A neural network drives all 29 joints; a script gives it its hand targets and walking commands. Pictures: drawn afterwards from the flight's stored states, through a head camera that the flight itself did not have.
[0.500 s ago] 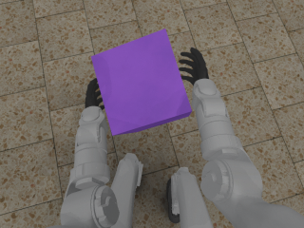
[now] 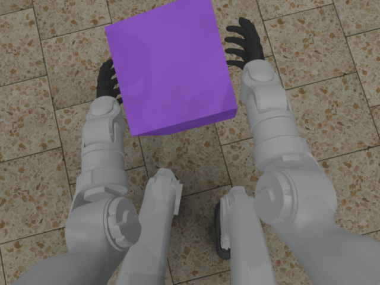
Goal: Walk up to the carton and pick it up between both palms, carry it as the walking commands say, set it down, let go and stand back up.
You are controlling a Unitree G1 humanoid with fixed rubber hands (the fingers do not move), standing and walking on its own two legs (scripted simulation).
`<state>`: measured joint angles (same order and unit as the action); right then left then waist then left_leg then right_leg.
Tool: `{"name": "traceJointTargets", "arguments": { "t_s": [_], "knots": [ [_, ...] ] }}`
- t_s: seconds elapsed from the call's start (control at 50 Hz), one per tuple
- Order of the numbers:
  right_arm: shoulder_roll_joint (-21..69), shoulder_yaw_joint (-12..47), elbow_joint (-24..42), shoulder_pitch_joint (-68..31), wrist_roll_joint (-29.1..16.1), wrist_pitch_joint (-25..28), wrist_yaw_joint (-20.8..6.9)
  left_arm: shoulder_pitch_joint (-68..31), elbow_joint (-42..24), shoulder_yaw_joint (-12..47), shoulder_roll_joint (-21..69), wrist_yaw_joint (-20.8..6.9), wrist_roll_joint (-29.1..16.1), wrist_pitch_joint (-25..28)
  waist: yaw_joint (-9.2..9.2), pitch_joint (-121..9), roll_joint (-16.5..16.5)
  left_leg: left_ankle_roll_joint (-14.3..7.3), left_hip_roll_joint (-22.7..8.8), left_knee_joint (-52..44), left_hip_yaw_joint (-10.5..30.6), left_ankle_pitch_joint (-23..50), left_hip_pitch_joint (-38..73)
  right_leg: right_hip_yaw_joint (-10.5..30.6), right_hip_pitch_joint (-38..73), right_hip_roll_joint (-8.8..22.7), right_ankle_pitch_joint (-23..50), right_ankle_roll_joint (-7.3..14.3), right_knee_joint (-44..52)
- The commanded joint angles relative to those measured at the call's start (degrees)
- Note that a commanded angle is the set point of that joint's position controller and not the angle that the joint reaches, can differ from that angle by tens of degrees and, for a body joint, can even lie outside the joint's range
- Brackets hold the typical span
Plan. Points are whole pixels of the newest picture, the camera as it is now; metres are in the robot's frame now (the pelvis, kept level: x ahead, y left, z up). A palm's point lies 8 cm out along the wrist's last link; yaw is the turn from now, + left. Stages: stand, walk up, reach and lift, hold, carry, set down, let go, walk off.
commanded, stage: set down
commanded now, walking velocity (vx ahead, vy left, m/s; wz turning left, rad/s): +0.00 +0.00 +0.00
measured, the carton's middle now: (182, 81) +0.51 +0.10 -0.17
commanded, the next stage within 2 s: none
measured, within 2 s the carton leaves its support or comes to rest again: neither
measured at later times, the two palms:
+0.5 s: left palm (120, 98) +0.45 +0.24 -0.19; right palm (237, 68) +0.55 -0.02 -0.15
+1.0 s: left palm (127, 101) +0.47 +0.26 -0.29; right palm (226, 74) +0.58 +0.00 -0.26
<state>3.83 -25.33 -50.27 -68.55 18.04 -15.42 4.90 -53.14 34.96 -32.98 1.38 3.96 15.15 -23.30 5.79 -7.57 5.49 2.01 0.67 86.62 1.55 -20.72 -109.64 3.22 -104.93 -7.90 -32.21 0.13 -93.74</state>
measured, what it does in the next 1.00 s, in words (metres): lowers itself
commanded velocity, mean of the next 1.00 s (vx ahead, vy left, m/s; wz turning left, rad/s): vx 0.00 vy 0.00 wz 0.00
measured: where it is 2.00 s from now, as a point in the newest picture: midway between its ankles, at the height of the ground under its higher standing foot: (194, 225)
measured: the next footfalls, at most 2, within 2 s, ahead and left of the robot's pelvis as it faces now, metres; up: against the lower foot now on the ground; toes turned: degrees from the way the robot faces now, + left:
none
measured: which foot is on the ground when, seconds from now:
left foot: down 0.00-1.00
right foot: down 0.00-1.00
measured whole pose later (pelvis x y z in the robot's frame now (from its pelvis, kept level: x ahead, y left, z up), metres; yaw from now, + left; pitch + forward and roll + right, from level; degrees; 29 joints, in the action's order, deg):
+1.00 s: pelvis -0.03 +0.01 -0.11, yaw +0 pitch +34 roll +0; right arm -9.9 -16.8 -51.5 -96.4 7.1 -16.6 6.8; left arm -80.7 37.3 -25.7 -10.8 6.6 4.4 -22.6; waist 8.4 30.4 3.9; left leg 2.1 1.9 109.6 2.0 -23.3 -120.3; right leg 1.1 -113.9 -8.2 -37.3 -1.1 -117.3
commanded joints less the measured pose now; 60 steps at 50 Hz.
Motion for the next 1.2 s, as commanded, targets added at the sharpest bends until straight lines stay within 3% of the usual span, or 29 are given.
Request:
{"name": "traceJointTargets", "arguments": {
  "t_s": [0.0,0.04,0.06,0.08,0.2,0.24,0.26,0.28,0.3,0.32,0.34,0.36,0.44,0.46,0.5,0.54,0.6,0.62,0.68,0.74,0.76,0.88,0.92,0.94,0.96,1.0,1.04,1.14,1.18],
  "knots": [
    [52.82,19.60,-10.82,-22.37,-6.59,-2.37,-13.90,-56.10,-11.19,28.40,37.82,-14.59,-9.43,6.81,3.55,-58.06,-1.00,0.35,5.97,-1.67,-4.76,11.68,44.75,-2.52,12.27,-4.42,8.67,-0.64,9.96],
    [51.63,19.31,-9.34,-22.08,-4.98,-2.15,-13.31,-51.07,-6.87,25.19,38.06,-14.88,-7.37,6.27,4.66,-54.37,0.17,0.20,6.66,-1.05,-5.34,13.79,41.37,-3.07,11.97,-3.99,10.17,-1.09,9.59],
    [50.90,20.60,-8.46,-22.67,-6.26,-1.35,-12.95,-52.31,-7.01,27.32,40.08,-15.45,-8.25,6.57,5.52,-53.95,-5.19,0.89,6.86,-0.20,-7.46,16.88,37.59,-1.24,14.16,-3.77,14.00,-0.31,9.77],
    [52.87,21.74,-9.70,-23.47,-6.18,-1.78,-13.33,-51.98,-6.70,25.85,38.61,-15.11,-7.51,6.55,5.85,-57.23,0.55,-0.01,6.30,-0.22,-5.43,15.44,40.41,-2.98,14.34,-3.89,12.59,-1.32,8.23],
    [53.23,23.38,-8.18,-24.70,-7.81,-1.49,-12.17,-57.40,-9.46,25.65,35.69,-15.39,-9.06,8.06,8.33,-59.70,0.80,0.27,6.08,3.62,-7.25,17.32,34.03,-0.97,16.13,-3.39,16.20,-0.93,6.49],
    [50.19,23.41,-6.83,-26.54,-8.76,-1.48,-12.62,-53.91,-6.37,26.90,36.06,-15.73,-8.32,6.91,8.20,-58.45,-3.58,0.54,5.85,2.71,-6.08,19.17,38.39,-3.14,9.86,-3.97,13.99,-1.11,3.93],
    [53.40,24.99,-8.51,-24.22,-8.24,-1.54,-11.83,-56.28,-10.48,26.46,35.77,-14.94,-9.49,8.27,8.30,-60.70,-0.19,0.63,6.60,4.42,-7.17,19.05,34.59,-1.89,15.46,-3.66,16.64,-1.11,5.09],
    [48.72,24.99,-2.95,-29.64,-8.71,-0.86,-11.56,-55.46,-9.03,28.31,37.05,-15.70,-11.45,7.68,4.29,-61.10,2.35,0.29,6.01,5.90,-5.44,19.86,36.69,-3.69,12.73,-3.65,15.91,-1.34,3.88],
    [52.09,24.48,-7.74,-27.71,-8.36,-1.48,-11.58,-56.82,-8.50,28.24,36.04,-15.39,-10.93,7.57,5.70,-57.39,2.15,0.53,6.28,5.17,-6.10,18.99,32.40,-2.75,13.48,-3.32,16.60,-1.70,4.34],
    [49.67,23.62,-6.67,-26.31,-7.10,-1.14,-10.94,-60.70,-10.99,30.51,36.81,-15.14,-12.36,7.54,3.45,-64.17,-1.21,1.67,6.20,5.75,-5.74,21.09,38.27,-3.89,13.62,-3.86,17.23,-0.63,2.09],
    [50.18,23.80,-8.52,-29.11,-8.69,-1.63,-11.75,-58.75,-9.48,30.13,35.85,-14.81,-10.78,7.65,6.84,-58.32,-2.48,1.45,6.30,5.45,-6.98,17.64,35.83,-3.34,10.61,-3.80,12.98,-1.06,2.88],
    [49.55,23.34,-10.30,-28.23,-7.52,-1.61,-12.01,-59.50,-7.54,30.34,34.78,-14.74,-11.73,7.29,5.11,-57.52,0.15,1.49,5.65,6.44,-5.32,18.44,36.14,-3.41,9.31,-3.77,14.29,-0.74,1.62],
    [50.99,27.88,-3.52,-34.59,-12.32,-1.21,-11.80,-59.86,-9.70,27.98,34.00,-14.54,-10.73,8.03,10.34,-67.00,-1.17,0.55,5.85,8.34,-7.36,19.46,35.14,-2.91,14.17,-3.73,15.67,-1.33,-1.04],
    [48.57,26.64,-7.22,-33.83,-9.39,-1.90,-11.30,-57.92,-4.17,26.59,34.26,-14.68,-10.44,7.43,7.33,-61.08,3.22,0.51,5.93,8.56,-5.84,16.81,33.89,-4.11,10.50,-3.63,12.13,-2.26,-0.49],
    [47.88,23.27,-11.44,-30.89,-8.54,-2.58,-11.98,-64.83,-8.79,29.64,33.55,-14.85,-13.18,7.13,5.49,-58.48,0.99,1.27,5.64,8.54,-5.53,14.02,32.87,-3.65,10.00,-3.72,10.65,-0.65,-1.41],
    [50.66,24.29,-10.62,-32.19,-10.94,-2.28,-12.26,-65.29,-8.14,28.10,31.18,-14.56,-11.50,7.61,8.19,-57.64,-0.52,0.58,5.57,10.25,-6.75,16.54,33.19,-3.35,6.45,-3.81,11.62,-1.09,-2.46],
    [48.08,22.23,-13.40,-31.64,-9.49,-2.54,-12.38,-65.96,-9.07,28.70,33.67,-14.22,-12.32,7.59,5.54,-56.99,-1.26,1.30,5.51,11.34,-6.33,17.90,34.12,-4.73,5.42,-4.10,12.48,-1.05,-4.16],
    [47.48,23.83,-8.52,-35.62,-11.75,-1.84,-12.39,-65.06,-6.95,27.57,32.90,-14.54,-11.89,7.15,8.50,-58.44,-3.24,0.45,5.34,12.32,-6.32,19.71,36.82,-3.43,2.66,-3.52,11.99,-0.50,-4.82],
    [46.90,25.42,-6.02,-36.00,-11.31,-1.59,-11.96,-68.14,-12.27,28.61,34.29,-14.73,-14.11,8.09,5.77,-62.40,-0.25,0.97,5.70,14.40,-6.49,21.07,33.66,-4.61,8.67,-3.62,14.91,-0.34,-6.67],
    [46.38,22.50,-14.93,-34.44,-10.53,-2.50,-12.72,-64.14,-4.98,25.69,31.74,-14.15,-10.35,7.45,7.32,-52.97,-2.18,0.65,5.19,14.05,-6.39,13.81,31.47,-3.90,1.96,-3.40,8.10,-0.51,-6.21],
    [42.93,23.06,-6.94,-38.94,-13.03,-1.16,-12.76,-67.93,-6.27,29.46,33.02,-14.35,-13.49,7.14,6.24,-56.26,-4.46,0.76,4.82,13.95,-5.45,15.23,35.85,-5.12,0.18,-3.75,8.36,-0.19,-8.20],
    [40.33,27.42,-3.02,-48.42,-15.93,-2.34,-11.67,-79.14,-16.13,33.46,25.63,-12.35,-18.18,8.38,6.51,-77.29,0.49,1.19,4.04,17.32,-5.15,14.97,45.55,-6.19,11.90,-2.44,9.72,-1.28,-13.05],
    [39.28,26.54,-10.45,-46.10,-15.89,-4.41,-12.57,-76.57,-8.58,31.87,25.46,-12.68,-15.52,6.79,7.57,-69.88,-2.90,1.28,3.58,18.29,-6.55,12.26,41.60,-4.96,12.58,-2.18,7.61,-0.79,-12.55],
    [39.19,31.36,-4.67,-48.43,-19.62,-3.87,-12.50,-82.35,-18.29,33.80,22.84,-11.86,-19.40,8.61,9.92,-78.27,-2.70,1.04,4.33,19.89,-6.66,19.32,48.63,-5.39,15.87,-2.58,11.54,-0.62,-14.83],
    [39.08,29.50,-5.00,-47.28,-17.77,-3.49,-12.20,-82.15,-14.44,33.84,27.72,-12.10,-20.89,8.37,5.99,-73.05,-2.23,0.65,4.58,21.41,-5.72,22.33,46.51,-4.99,11.62,-2.71,12.86,-0.31,-14.58],
    [34.82,30.51,-0.17,-55.31,-20.55,-2.56,-11.70,-80.54,-13.66,33.67,25.99,-11.47,-20.56,7.64,9.38,-75.52,-7.48,0.80,4.45,22.30,-6.81,25.20,53.77,-5.90,10.75,-3.21,12.05,-0.41,-16.05],
    [35.78,30.07,-4.61,-52.61,-19.22,-2.96,-12.21,-83.86,-10.77,34.65,24.59,-11.95,-22.12,7.52,5.73,-66.30,-1.51,-0.18,3.75,22.25,-5.92,18.47,45.76,-5.82,8.88,-2.83,8.95,-0.88,-15.39],
    [38.83,28.51,-11.21,-50.53,-19.18,-2.87,-12.76,-83.50,-8.27,31.44,23.32,-12.83,-22.60,9.12,8.36,-56.25,0.60,-1.19,3.47,24.34,-6.44,15.02,35.26,-3.43,9.08,-2.19,8.90,0.20,-17.47],
    [37.16,25.94,-13.18,-48.40,-17.95,-2.12,-12.80,-81.72,-3.64,31.83,26.13,-13.46,-21.17,8.66,6.12,-50.00,-3.44,-0.66,3.68,24.94,-6.63,14.38,33.40,-3.98,3.65,-2.85,7.00,0.52,-17.46]
  ]
}}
